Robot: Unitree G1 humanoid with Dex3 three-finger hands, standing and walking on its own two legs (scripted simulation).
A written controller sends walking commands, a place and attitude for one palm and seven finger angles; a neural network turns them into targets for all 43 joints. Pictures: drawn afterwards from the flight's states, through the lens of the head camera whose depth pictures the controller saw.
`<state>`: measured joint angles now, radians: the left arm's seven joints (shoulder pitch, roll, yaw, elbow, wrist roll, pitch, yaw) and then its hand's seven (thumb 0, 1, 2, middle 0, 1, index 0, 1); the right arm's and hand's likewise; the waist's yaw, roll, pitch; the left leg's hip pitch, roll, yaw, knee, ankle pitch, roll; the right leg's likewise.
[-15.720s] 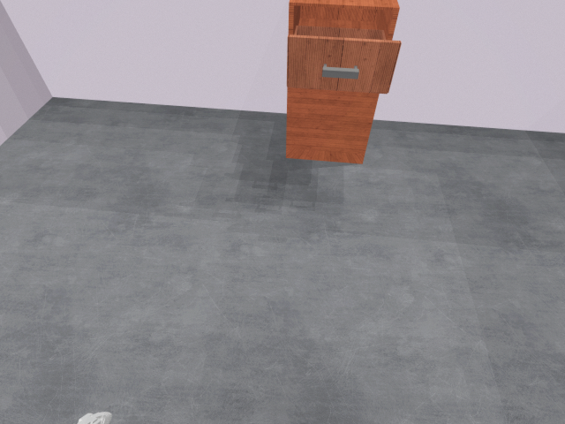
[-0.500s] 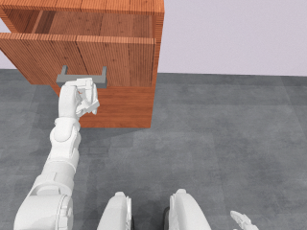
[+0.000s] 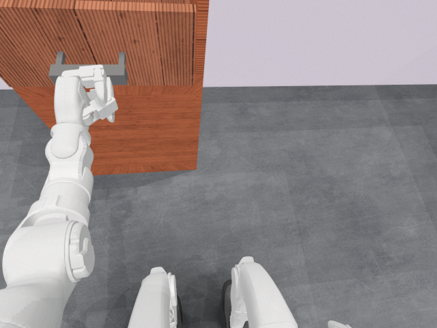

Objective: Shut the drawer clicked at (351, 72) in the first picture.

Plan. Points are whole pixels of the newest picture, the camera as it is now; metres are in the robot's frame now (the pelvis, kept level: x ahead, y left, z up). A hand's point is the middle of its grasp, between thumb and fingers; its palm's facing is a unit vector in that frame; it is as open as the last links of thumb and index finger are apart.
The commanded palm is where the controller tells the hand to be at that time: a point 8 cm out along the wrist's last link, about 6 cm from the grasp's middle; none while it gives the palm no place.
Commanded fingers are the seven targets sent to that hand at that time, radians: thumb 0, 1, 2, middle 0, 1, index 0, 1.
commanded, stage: push the drawer shut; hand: left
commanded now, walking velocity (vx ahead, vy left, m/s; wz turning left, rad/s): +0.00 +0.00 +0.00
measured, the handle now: (91, 65) +0.58 +0.20 +0.04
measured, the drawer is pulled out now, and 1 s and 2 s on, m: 0.03 0.00 0.00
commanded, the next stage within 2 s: pull the fist back off the drawer in 0.46 s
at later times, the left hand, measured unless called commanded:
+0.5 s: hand (107, 83) +0.55 +0.17 +0.03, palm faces +0.02 -1.00 -0.04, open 2.7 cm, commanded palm +0.57 +0.18 +0.04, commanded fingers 0.00 0.90 0.90 -1.40 -1.60 -1.40 -1.60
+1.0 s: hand (112, 84) +0.54 +0.16 +0.04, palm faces +0.02 -1.00 -0.04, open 2.9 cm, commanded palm +0.52 +0.18 +0.04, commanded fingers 0.00 0.90 0.90 -1.40 -1.60 -1.40 -1.60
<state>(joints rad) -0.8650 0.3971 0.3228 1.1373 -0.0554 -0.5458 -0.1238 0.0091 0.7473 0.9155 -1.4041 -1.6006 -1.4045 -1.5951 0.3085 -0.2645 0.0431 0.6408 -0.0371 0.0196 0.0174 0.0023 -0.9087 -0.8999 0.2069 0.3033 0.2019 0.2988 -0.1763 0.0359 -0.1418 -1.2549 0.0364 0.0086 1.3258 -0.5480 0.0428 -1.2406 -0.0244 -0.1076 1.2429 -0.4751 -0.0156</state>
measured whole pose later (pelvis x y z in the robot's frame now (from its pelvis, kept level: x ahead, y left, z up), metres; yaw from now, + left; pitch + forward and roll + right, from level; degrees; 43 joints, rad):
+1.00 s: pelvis -0.01 +0.01 -0.01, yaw -1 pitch +30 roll -6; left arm -1.04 0.48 0.31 1.20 -0.02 -0.46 -0.08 -0.04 0.73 0.95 -1.40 -1.60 -1.40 -1.60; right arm 0.36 -0.26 0.07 0.64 -0.06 0.03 0.05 0.00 -0.91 -0.90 0.21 0.30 0.20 0.30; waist -0.23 0.04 -0.13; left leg -1.36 0.04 -0.02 1.36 -0.53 0.05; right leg -1.32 -0.02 -0.13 1.25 -0.45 -0.01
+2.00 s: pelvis +0.06 +0.00 +0.10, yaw +1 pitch +9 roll -1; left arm 0.07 0.29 0.09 0.10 -0.10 -0.15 0.00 0.01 0.90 0.90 -1.40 -1.60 -1.40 -1.60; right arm 0.22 -0.24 0.03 0.50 0.05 0.03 -0.06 0.01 -0.91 -0.90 0.20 0.30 0.20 0.30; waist -0.01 0.04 -0.09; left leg -0.49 0.01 0.04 0.77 -0.44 0.03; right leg -0.51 -0.01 -0.07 0.74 -0.38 0.00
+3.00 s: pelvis +0.06 -0.01 +0.13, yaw +0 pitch -2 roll -1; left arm 0.52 0.34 0.37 -0.45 -0.05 -0.20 0.11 0.01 0.89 0.90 -1.41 -1.60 -1.41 -1.59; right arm 0.20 -0.23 0.02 0.60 0.00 -0.10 -0.05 0.01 -0.91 -0.90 0.21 0.30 0.20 0.30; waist 0.03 0.07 0.00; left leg -0.14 0.02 0.06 0.47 -0.30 0.02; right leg -0.15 0.02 -0.05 0.41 -0.23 -0.01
